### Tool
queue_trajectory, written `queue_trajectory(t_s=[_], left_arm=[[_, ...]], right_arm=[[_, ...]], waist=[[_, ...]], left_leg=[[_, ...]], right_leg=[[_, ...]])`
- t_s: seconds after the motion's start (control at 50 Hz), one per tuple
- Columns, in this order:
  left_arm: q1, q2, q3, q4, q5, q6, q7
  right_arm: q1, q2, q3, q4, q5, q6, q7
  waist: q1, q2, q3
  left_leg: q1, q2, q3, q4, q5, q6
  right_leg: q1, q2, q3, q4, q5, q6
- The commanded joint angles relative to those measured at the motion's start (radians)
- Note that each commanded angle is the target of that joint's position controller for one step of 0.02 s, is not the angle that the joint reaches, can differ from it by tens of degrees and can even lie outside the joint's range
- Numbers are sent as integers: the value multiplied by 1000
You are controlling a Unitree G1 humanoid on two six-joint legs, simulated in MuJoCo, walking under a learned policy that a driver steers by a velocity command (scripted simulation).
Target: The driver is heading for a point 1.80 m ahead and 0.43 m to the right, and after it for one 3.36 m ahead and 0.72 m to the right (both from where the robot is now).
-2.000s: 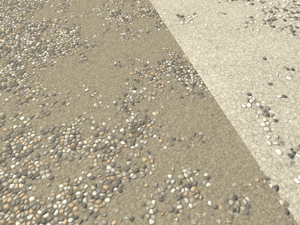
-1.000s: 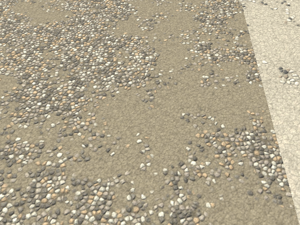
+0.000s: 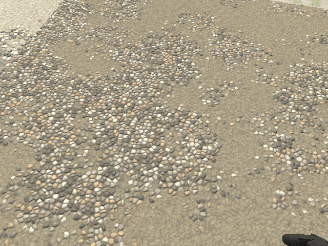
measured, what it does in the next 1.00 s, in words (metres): walks ahead, turning right: right foot, then left foot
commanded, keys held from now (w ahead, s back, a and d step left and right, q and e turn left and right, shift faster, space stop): e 0.68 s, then no key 0.32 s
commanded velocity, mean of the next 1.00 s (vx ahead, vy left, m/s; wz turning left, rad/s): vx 0.09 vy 0.00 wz -0.46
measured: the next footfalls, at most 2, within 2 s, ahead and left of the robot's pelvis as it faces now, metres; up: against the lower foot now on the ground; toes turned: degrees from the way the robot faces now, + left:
right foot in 0.36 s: +0.21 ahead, -0.14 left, +0.00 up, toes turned -15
left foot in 0.80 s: +0.26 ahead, +0.08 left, +0.00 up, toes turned -29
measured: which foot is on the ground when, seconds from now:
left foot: down 0.00-0.36, up 0.38-0.78, down 0.80-1.00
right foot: up 0.00-0.34, down 0.36-0.80, up 0.82-1.00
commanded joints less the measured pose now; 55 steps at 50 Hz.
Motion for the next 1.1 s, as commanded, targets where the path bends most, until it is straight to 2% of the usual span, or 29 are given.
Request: queue_trajectory(t_s=[0.02,0.08,0.12,0.18,0.26,0.32,0.34,0.36,0.38,0.4,0.42,0.44,0.46,0.48,0.52,0.6,0.72,0.78,0.8,0.82,0.84,0.86,0.88,0.9,0.94,1.0,1.04,1.06,1.1], left_arm=[[-23,109,40,-90,9,11,13],[-12,53,36,-110,8,54,13],[-54,38,33,-140,14,62,11],[-128,29,28,-175,18,61,-11],[-216,53,39,-235,20,68,-41],[-223,76,54,-269,20,77,-51],[-186,84,62,-265,20,76,-49],[-111,131,83,-249,26,73,-37],[-36,256,116,-256,34,72,-10],[-62,311,114,-286,53,66,-8],[-67,225,92,-294,43,58,-19],[-117,197,82,-295,35,50,-21],[-164,173,77,-294,19,52,-16],[-207,157,71,-303,11,60,-8],[-247,159,69,-319,31,69,2],[-226,171,78,-318,27,74,24],[-230,164,76,-327,28,91,22],[-219,131,60,-317,17,102,24],[-182,87,46,-313,26,101,25],[-180,77,45,-346,22,90,23],[-210,150,66,-338,35,78,26],[-203,190,84,-316,24,78,25],[-172,170,84,-286,23,87,26],[-157,142,78,-272,29,96,30],[-155,78,57,-262,26,102,28],[-224,14,26,-279,26,96,19],[-231,35,30,-276,14,94,16],[-203,42,34,-258,12,93,16],[-176,71,35,-241,27,91,19]], right_arm=[[94,-90,-32,-5,1,-2,0],[36,-122,-45,15,-9,-12,-8],[30,-143,-54,31,-9,-7,-23],[28,-163,-58,46,0,14,-44],[51,-199,-70,70,21,42,-47],[46,-218,-79,77,44,59,-46],[39,-214,-79,78,51,64,-48],[86,-190,-74,93,45,65,-46],[101,-152,-59,67,5,60,-42],[134,-110,-37,31,-23,58,-36],[75,-162,-51,51,-1,64,-27],[37,-167,-52,37,23,70,-27],[36,-156,-53,50,16,77,-38],[27,-168,-58,48,3,86,-49],[56,-152,-57,55,3,96,-52],[39,-117,-43,54,7,95,-55],[38,-133,-46,48,17,81,-33],[103,-127,-49,63,6,69,-16],[118,-187,-60,53,-16,69,-18],[87,-267,-76,59,-35,76,-22],[57,-217,-66,30,-48,69,-25],[23,-196,-60,17,-35,66,-30],[-10,-180,-55,13,-15,65,-35],[-22,-153,-46,13,4,64,-37],[-8,-113,-29,24,8,70,-38],[26,-121,-30,40,3,84,-38],[72,-157,-39,54,8,94,-37],[68,-161,-37,57,16,96,-36],[111,-140,-27,76,24,83,-31]], waist=[[-47,133,-93],[-3,145,-63],[-4,132,-57],[-31,119,-72],[-61,110,-68],[-50,121,-64],[-25,109,-80],[0,46,-125],[12,-167,-196],[-35,-298,-302],[24,-123,-348],[2,-85,-263],[-25,-16,-203],[-44,-27,-162],[-77,-82,-155],[-58,-97,-173],[-34,-149,-162],[-68,-125,-150],[-51,6,-143],[0,287,-80],[-46,281,-76],[-37,207,-64],[-17,162,-56],[-18,160,-49],[-21,153,-51],[-63,212,-83],[-84,233,-91],[-68,222,-88],[-61,173,-86]], left_leg=[[325,284,-229,-205,512,179],[190,268,-96,-275,601,193],[191,269,-34,-290,605,194],[213,252,54,-286,551,178],[292,285,74,-227,493,162],[337,305,70,-114,493,130],[329,280,96,-26,515,101],[285,215,133,133,487,50],[60,122,175,430,152,-34],[-227,-41,56,708,-546,-93],[-249,-8,-108,781,-515,-82],[-278,12,-112,768,-434,-64],[-282,34,-113,704,-358,-63],[-256,44,-115,639,-301,-68],[-161,15,-98,587,-233,-80],[-112,-9,-115,392,-188,-101],[-5,-27,-113,180,-177,-79],[174,-9,-85,-89,-22,-26],[244,154,-240,-177,-1,30],[216,318,-463,-239,118,176],[142,392,-556,-267,121,271],[139,350,-489,-254,125,256],[151,289,-404,-230,133,209],[178,256,-353,-213,157,184],[194,204,-262,-196,237,171],[250,168,-201,-161,286,160],[273,187,-230,-137,311,174],[266,184,-231,-119,315,167],[200,167,-233,-113,270,100]], right_leg=[[-306,-97,25,103,51,24],[-231,-93,-7,47,153,51],[-239,-98,-15,-56,243,54],[-183,-95,-49,-231,393,40],[-161,-80,-79,-368,370,9],[-132,-53,-112,-461,276,-34],[-56,-23,-135,-547,325,-57],[90,8,-119,-633,496,-94],[318,-191,159,-634,1002,-184],[490,-400,510,-646,1106,-418],[452,-367,457,-681,971,-397],[372,-320,357,-693,854,-342],[297,-263,301,-712,704,-282],[215,-231,271,-734,615,-253],[104,-183,238,-758,578,-243],[98,-163,259,-751,473,-238],[87,-161,365,-734,305,-214],[28,-106,338,-656,295,-146],[-56,-31,260,-522,159,-83],[-204,128,71,-375,-45,-28],[-195,90,100,-156,-129,11],[-201,91,116,-28,-87,22],[-204,88,115,23,-40,39],[-218,83,120,47,1,56],[-174,73,90,-9,40,81],[-50,12,-10,-307,36,94],[20,16,-47,-466,55,90],[75,20,-61,-593,154,78],[227,-13,-7,-767,383,31]])
Velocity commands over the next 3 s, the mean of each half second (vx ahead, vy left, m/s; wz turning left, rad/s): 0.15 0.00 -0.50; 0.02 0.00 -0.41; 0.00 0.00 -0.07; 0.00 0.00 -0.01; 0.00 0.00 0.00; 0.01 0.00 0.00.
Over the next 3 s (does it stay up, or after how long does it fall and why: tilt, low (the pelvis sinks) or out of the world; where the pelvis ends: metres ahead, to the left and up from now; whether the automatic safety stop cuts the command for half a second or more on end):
stays up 0.15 -0.01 0.00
